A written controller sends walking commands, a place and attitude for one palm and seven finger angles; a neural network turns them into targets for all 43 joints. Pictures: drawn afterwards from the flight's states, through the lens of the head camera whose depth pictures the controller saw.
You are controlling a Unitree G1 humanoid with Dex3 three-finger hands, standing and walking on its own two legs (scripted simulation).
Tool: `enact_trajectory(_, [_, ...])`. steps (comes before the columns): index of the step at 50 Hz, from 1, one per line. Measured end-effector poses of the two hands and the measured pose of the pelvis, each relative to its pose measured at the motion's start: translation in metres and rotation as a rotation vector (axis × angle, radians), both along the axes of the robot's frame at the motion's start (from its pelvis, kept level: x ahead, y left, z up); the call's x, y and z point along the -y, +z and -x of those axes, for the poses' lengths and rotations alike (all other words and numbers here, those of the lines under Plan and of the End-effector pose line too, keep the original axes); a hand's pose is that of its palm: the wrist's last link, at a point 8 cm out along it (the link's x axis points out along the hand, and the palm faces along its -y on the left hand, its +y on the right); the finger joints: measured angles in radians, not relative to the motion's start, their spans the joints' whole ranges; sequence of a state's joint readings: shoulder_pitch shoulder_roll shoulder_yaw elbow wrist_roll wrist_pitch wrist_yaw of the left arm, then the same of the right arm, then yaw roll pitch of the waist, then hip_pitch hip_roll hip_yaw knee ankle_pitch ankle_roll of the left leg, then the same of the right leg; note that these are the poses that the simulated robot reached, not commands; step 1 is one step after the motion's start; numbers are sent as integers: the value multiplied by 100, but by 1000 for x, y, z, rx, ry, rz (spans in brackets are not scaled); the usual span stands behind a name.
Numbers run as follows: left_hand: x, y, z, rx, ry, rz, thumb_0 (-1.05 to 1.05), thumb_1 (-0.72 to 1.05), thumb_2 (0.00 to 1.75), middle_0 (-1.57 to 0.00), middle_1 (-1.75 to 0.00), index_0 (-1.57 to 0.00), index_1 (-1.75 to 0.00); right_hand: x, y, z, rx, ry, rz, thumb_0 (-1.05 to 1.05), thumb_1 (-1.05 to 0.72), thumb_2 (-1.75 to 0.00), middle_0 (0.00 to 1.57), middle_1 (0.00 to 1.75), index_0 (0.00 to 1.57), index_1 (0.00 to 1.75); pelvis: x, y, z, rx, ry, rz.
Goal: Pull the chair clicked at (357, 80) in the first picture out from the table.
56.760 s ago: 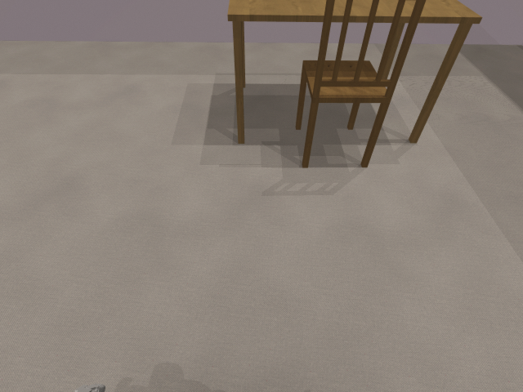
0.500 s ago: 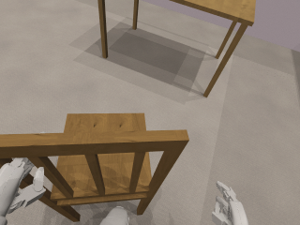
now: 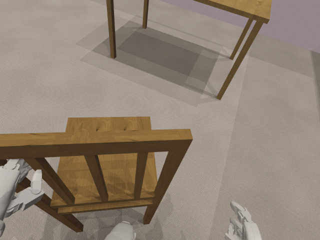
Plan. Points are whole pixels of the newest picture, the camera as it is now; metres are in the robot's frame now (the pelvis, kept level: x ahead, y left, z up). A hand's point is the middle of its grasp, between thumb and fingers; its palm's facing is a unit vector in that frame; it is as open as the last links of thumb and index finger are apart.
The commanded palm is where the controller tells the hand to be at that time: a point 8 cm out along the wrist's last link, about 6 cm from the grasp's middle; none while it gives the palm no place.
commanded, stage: stop stepping back and stand still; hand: left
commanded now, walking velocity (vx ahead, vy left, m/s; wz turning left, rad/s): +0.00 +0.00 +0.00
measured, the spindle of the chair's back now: (99, 180) +0.25 +0.18 -0.05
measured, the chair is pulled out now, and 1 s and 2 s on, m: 1.09 1.11 1.11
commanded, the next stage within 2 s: let the arm hang, fingers relaxed in 0.26 s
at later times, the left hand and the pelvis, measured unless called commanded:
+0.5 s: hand (51, 218) +0.15 +0.25 -0.03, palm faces +0.18 -0.91 -0.37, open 7.7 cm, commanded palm none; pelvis +0.00 +0.01 -0.01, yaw +3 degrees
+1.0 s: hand out of the picture -0.09 +0.15 -0.16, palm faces +0.06 -0.99 -0.15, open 7.4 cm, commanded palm none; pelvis +0.00 +0.00 +0.01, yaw +0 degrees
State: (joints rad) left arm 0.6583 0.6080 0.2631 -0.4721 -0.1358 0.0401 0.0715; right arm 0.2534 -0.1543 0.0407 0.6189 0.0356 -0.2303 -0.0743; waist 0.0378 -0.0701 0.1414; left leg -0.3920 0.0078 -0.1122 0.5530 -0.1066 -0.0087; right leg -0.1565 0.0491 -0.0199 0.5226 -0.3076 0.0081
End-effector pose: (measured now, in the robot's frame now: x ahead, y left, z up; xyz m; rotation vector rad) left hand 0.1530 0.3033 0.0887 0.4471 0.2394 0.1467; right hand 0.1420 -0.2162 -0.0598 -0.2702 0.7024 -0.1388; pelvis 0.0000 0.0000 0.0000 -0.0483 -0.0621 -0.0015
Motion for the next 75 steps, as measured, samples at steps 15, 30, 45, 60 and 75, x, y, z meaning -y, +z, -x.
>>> enact_trajectory(15, [10, 1, 25, -20, -11, 15, 2, 89, 90, -30, -31, -9, -30, 10, 5, 0, -1, 16, 33, 1, -90, -90, 21, 30, 20, 30, 3, 3, 10, 14, 9, 22])
enact_trajectory(30, [26, -176, 46, -526, 290, 239, -3, 89, 92, -23, -30, -8, -29, 17, -62, 34, -240, -38, -60, 1, -91, -90, 20, 30, 20, 30, -11, -15, -7, 1, 47, -3])
enact_trajectory(45, [91, -220, 206, -1186, 344, 349, 1, 91, 90, -20, -30, -17, -29, -2, -76, 196, -754, -184, -132, 1, -92, -90, 20, 30, 20, 30, -3, 8, 1, -45, 7, -30])
enact_trajectory(60, [126, -223, 238, -1283, 381, 378, 0, 91, 90, -20, -30, -19, -30, -21, -88, 194, -749, -207, -213, 0, -91, -90, 20, 30, 20, 30, 8, 6, -1, -31, -2, -33])
enact_trajectory(75, [133, -228, 178, -1143, 322, 381, 0, 91, 90, -20, -30, -19, -30, -19, -88, 180, -711, -212, -222, 0, -91, -90, 20, 30, 20, 30, 14, 7, -7, -27, -3, -36])
